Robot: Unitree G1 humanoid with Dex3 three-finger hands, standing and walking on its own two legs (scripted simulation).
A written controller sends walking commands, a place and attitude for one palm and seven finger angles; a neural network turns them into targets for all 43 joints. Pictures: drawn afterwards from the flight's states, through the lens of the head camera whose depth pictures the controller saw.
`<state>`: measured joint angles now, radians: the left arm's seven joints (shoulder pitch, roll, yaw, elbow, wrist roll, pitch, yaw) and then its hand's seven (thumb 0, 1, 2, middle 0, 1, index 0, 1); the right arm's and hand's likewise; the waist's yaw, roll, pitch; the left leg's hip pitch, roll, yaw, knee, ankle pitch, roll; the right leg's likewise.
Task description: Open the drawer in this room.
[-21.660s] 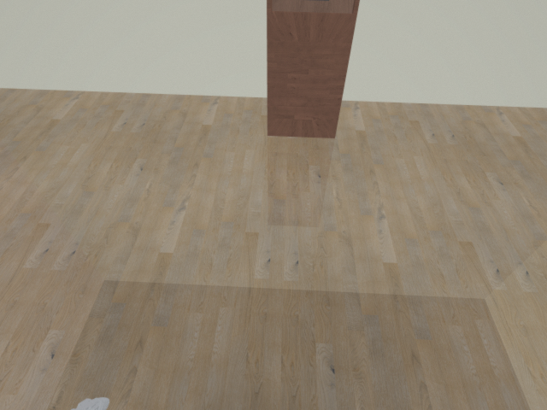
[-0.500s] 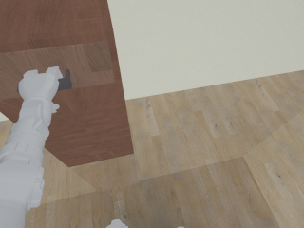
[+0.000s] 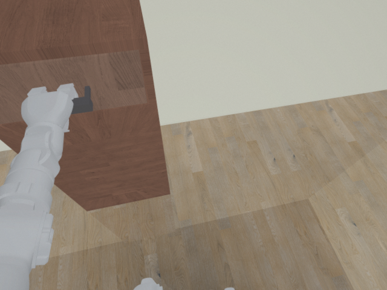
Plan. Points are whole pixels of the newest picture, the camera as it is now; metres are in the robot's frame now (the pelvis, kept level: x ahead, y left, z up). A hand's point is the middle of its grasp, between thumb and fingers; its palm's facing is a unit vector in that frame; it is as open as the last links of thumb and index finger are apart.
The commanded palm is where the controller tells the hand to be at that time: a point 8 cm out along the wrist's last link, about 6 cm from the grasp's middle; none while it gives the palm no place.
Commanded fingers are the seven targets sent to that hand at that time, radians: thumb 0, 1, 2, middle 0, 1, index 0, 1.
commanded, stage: pull the drawer open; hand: left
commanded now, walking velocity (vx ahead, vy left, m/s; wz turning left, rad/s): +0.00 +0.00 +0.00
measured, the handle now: (60, 100) +0.52 +0.28 +0.06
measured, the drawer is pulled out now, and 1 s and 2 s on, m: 0.00 0.05 0.28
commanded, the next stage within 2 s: none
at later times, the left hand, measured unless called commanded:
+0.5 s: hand (60, 138) +0.43 +0.26 +0.04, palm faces -0.02 -0.03 -1.00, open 5.8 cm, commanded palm +0.42 +0.26 +0.09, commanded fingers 0.00 0.90 0.90 -0.40 -1.35 -0.40 -1.35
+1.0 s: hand (60, 145) +0.42 +0.26 +0.04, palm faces -0.01 -0.05 -1.00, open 5.8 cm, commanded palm +0.36 +0.25 +0.09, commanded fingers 0.00 0.90 0.90 -0.40 -1.35 -0.40 -1.35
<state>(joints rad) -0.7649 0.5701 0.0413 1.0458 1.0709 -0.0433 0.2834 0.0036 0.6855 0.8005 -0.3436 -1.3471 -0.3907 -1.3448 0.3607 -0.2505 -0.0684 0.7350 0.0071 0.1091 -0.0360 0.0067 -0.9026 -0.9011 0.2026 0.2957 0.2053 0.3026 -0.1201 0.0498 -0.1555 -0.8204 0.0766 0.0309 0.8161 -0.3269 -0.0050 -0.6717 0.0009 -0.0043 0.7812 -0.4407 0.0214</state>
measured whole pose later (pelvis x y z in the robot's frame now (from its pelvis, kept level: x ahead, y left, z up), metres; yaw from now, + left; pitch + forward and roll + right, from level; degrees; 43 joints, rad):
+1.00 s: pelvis +0.01 -0.01 +0.01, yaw -1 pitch +15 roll -1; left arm -0.43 0.50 0.06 0.73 1.01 -0.03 0.29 0.02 0.71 0.78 -0.30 -1.35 -0.38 -1.35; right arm 0.36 -0.26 -0.09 0.72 0.02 0.13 -0.03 0.01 -0.90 -0.90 0.20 0.30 0.20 0.30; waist -0.08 0.06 -0.15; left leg -0.69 0.08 0.05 0.76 -0.33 -0.01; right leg -0.56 0.00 0.02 0.74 -0.44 0.01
